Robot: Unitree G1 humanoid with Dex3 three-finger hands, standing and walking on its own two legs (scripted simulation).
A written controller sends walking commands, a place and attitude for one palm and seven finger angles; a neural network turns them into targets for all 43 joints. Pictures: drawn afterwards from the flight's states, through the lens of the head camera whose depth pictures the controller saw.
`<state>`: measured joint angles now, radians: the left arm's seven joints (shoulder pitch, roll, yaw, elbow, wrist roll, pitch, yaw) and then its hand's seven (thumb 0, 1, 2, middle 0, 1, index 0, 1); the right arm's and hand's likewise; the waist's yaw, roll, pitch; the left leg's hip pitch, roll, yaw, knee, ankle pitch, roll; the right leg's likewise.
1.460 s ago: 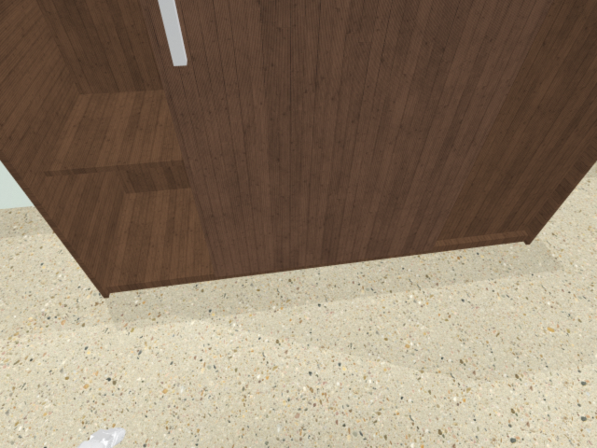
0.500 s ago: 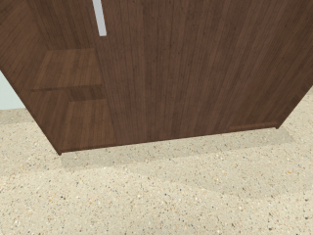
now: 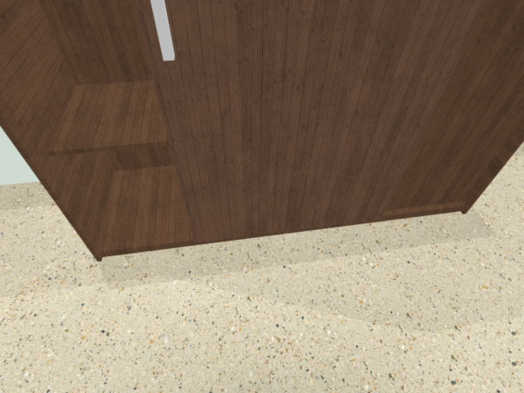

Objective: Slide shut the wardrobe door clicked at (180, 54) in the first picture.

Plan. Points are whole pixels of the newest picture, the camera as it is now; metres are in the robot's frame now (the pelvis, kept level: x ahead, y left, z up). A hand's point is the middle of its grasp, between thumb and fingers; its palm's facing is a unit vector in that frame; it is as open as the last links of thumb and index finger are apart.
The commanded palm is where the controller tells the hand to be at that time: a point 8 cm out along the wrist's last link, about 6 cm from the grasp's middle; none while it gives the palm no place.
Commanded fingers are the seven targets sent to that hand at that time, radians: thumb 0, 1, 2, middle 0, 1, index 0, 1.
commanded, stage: look at it before walking up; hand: right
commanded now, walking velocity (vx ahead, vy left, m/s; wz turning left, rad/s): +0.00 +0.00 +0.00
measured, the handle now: (159, 2) +0.81 +0.28 +0.24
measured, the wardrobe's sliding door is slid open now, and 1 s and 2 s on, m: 0.41 0.41 0.41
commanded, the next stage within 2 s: turn to face it in 0.08 s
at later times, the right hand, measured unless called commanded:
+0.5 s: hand out of the picture +0.07 -0.23 -0.17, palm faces -0.08 +0.95 -0.30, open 7.4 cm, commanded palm none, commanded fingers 0.00 -0.90 -0.90 0.20 0.30 0.20 0.30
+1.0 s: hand out of the picture +0.09 -0.18 -0.17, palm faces -0.21 +0.96 -0.20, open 7.4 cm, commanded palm none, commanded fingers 0.00 -0.90 -0.90 0.20 0.30 0.20 0.30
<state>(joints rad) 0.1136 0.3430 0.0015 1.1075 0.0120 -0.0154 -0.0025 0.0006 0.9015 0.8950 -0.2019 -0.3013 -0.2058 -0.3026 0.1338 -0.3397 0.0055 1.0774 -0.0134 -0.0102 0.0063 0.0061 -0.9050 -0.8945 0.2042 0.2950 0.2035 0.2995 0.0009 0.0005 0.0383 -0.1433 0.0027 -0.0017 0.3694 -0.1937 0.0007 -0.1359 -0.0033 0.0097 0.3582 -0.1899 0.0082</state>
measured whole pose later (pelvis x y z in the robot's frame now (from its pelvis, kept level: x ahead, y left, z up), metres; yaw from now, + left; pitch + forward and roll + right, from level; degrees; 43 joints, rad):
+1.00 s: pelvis +0.00 +0.01 -0.01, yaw +13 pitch +0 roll +1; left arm 0.32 0.21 0.06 1.07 0.04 -0.02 0.02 0.00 0.90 0.89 -0.20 -0.30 -0.21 -0.30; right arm 0.27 -0.20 -0.07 0.97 -0.03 0.05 0.05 0.01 -0.91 -0.89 0.20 0.29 0.20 0.30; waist 0.03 -0.03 0.01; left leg -0.37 0.02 0.07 0.77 -0.43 0.00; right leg -0.19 -0.12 -0.18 0.51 -0.31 0.02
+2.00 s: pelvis +0.28 +0.20 -0.02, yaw +18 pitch +0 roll +1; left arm 0.40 0.14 0.06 1.16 0.03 0.01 0.01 0.00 0.91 0.90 -0.20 -0.30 -0.20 -0.30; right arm 0.13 -0.14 -0.06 1.03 -0.02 -0.06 0.00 0.00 -0.92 -0.89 0.20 0.29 0.20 0.30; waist 0.06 -0.03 0.08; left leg -0.33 0.04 0.18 0.56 -0.23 0.03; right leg -0.37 -0.14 -0.06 1.15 -0.48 0.01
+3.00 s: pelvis +0.28 +0.23 -0.01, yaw +16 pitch -1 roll +0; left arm 0.27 0.17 0.02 1.10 0.02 0.01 0.02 0.00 0.91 0.90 -0.20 -0.30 -0.20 -0.30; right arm 0.25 -0.18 -0.03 1.10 -0.02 0.02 -0.02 0.00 -0.91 -0.89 0.20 0.29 0.20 0.30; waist -0.02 0.03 0.02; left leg -0.21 0.07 0.04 0.47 -0.23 -0.04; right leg -0.16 -0.02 -0.05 0.46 -0.28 0.00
